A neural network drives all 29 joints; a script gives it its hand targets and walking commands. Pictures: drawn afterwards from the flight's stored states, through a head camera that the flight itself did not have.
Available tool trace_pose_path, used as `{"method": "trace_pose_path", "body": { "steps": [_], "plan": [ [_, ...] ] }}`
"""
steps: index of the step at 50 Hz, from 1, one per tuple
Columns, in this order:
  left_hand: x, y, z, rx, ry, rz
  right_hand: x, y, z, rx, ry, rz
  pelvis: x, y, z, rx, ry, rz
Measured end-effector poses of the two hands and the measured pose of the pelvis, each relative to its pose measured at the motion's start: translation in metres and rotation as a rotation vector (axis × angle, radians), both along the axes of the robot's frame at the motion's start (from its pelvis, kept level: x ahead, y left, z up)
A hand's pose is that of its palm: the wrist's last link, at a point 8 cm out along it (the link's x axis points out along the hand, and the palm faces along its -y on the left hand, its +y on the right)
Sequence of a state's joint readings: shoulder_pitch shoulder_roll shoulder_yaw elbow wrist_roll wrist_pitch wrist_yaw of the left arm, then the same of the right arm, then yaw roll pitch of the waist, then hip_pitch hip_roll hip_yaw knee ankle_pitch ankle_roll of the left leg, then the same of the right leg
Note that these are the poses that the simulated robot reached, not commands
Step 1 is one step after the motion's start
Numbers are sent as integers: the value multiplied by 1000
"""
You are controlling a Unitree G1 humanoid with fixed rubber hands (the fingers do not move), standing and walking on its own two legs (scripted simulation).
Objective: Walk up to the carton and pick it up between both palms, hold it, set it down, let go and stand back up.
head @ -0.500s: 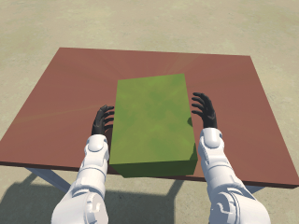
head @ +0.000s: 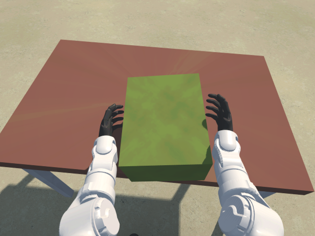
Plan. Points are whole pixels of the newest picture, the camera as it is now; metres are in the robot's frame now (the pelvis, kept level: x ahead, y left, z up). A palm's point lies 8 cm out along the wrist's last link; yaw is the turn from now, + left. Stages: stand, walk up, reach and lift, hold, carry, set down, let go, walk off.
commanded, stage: set down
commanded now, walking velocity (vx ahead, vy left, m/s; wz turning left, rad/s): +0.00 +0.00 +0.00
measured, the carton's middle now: (165, 127) +0.44 +0.02 -0.05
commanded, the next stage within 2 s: none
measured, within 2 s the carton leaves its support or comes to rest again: rests again in 0.28 s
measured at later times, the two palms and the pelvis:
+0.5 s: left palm (113, 132) +0.38 +0.17 +0.00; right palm (226, 129) +0.40 -0.14 +0.02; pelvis +0.01 -0.01 +0.00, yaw +0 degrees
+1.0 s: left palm (113, 133) +0.38 +0.17 -0.01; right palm (226, 130) +0.40 -0.14 +0.02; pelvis -0.01 +0.00 -0.01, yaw -1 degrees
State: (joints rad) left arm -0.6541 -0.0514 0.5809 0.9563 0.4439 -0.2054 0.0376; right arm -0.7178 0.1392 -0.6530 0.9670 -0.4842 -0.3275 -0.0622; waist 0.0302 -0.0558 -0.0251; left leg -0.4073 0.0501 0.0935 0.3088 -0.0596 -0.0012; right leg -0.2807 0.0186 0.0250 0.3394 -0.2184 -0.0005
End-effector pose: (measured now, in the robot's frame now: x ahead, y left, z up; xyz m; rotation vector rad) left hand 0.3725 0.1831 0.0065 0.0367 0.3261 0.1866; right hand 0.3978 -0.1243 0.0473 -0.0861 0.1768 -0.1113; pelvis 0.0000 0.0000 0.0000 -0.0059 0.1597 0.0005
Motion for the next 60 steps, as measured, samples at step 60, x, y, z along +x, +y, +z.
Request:
{"method": "trace_pose_path", "body": {
  "steps": [60],
  "plan": [
    [12, 6, -30, -8, -30, -6, 12, -16, -42, 41, 74, 15, -10, 8, -24, -24, 210, -25]
  ]
}}
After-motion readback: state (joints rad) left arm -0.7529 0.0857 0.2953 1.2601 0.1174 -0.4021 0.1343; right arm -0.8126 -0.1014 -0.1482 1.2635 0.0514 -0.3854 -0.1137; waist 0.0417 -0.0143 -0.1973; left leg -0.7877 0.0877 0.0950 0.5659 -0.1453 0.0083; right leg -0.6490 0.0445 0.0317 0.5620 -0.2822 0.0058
